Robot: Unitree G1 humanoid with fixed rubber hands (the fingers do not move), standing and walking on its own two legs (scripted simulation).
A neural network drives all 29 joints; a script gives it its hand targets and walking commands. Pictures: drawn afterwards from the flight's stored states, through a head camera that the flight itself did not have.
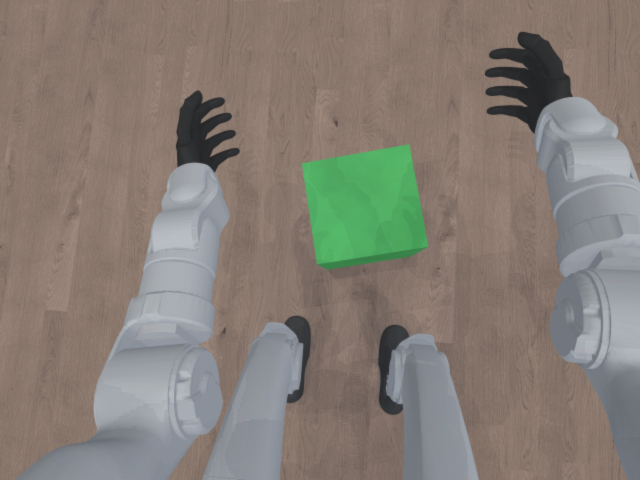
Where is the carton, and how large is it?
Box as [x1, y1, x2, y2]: [302, 144, 427, 269]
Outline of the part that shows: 408,144 302,163 317,264 327,269 410,256 427,246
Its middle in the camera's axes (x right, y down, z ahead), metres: +0.09 -0.06 +0.86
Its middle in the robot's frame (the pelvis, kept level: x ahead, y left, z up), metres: +0.49 +0.00 -0.51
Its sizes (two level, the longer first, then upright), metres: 0.210 0.200 0.250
